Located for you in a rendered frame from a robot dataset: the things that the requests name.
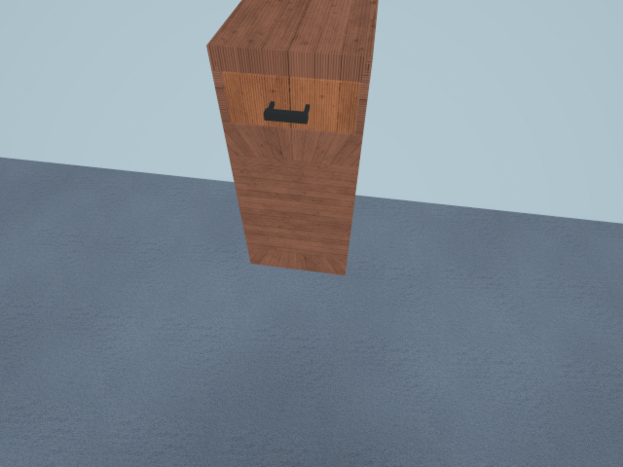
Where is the handle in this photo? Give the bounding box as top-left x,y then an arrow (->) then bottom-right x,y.
264,101 -> 310,124

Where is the cabinet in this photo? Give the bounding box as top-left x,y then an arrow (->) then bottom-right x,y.
206,0 -> 379,275

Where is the drawer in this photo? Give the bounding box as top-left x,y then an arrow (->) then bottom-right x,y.
222,71 -> 360,133

